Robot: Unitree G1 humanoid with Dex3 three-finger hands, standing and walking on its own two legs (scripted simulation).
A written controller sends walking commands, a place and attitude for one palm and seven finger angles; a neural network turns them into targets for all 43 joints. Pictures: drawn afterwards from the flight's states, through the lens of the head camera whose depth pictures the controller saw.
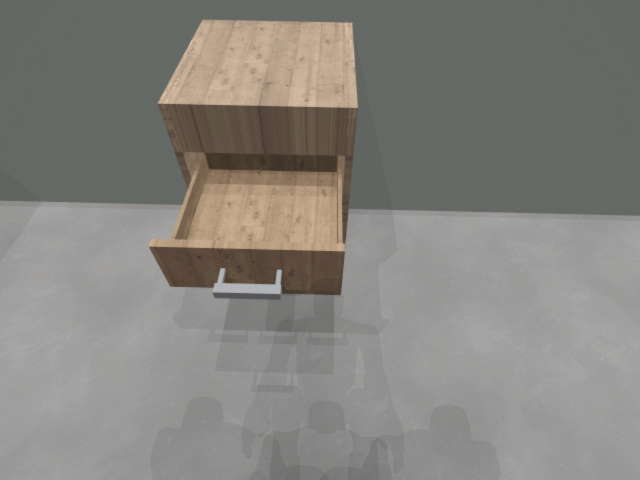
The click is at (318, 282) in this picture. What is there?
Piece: drawer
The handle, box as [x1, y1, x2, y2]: [212, 268, 281, 299]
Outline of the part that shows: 212,292 214,297 280,299 281,270 277,270 276,282 274,284 238,284 224,283 223,278 225,269 220,268 218,280 214,284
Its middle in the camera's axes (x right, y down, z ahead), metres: -0.15 +0.09 +0.80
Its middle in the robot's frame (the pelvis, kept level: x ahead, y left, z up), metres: +0.50 +0.18 -0.21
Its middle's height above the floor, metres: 0.57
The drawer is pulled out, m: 0.29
